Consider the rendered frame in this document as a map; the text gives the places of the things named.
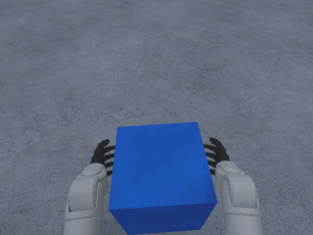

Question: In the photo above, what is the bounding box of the robot right hand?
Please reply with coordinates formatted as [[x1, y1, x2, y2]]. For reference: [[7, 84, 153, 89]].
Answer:
[[203, 137, 230, 175]]

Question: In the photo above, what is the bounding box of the carton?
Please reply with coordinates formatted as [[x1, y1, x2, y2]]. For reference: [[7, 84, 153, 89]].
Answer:
[[109, 121, 218, 235]]

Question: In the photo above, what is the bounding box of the left robot forearm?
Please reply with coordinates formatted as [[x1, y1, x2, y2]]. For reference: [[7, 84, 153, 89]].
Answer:
[[63, 163, 109, 235]]

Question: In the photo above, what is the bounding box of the right robot forearm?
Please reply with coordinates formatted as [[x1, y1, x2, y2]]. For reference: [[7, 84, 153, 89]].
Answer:
[[214, 161, 264, 235]]

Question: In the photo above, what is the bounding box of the robot left hand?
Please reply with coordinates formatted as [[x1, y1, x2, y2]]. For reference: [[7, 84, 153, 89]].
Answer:
[[90, 139, 115, 176]]

